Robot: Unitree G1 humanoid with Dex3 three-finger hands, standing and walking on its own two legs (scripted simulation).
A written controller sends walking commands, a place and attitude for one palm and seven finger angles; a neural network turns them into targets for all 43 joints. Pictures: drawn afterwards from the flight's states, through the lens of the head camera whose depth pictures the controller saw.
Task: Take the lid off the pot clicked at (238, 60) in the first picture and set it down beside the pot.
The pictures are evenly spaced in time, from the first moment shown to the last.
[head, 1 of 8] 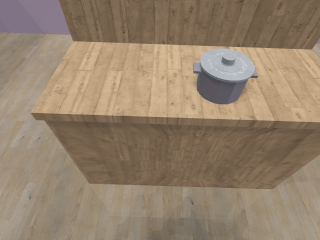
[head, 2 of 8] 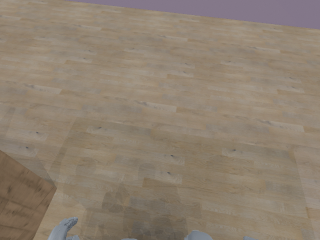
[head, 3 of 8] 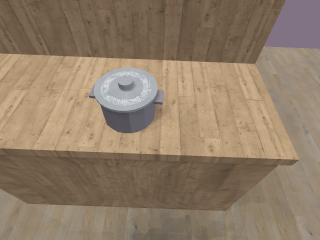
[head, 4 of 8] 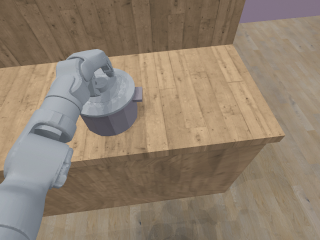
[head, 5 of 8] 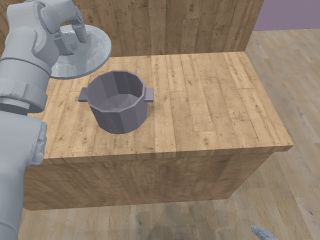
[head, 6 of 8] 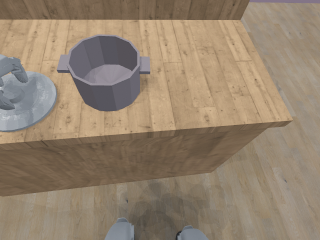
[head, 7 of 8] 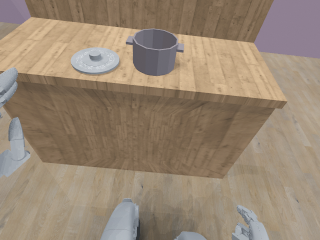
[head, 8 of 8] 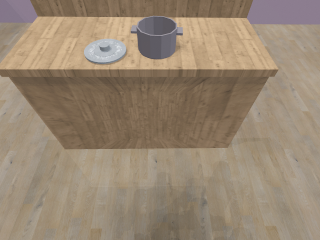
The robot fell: no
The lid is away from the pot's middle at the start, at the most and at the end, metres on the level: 0.00 0.24 0.24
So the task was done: yes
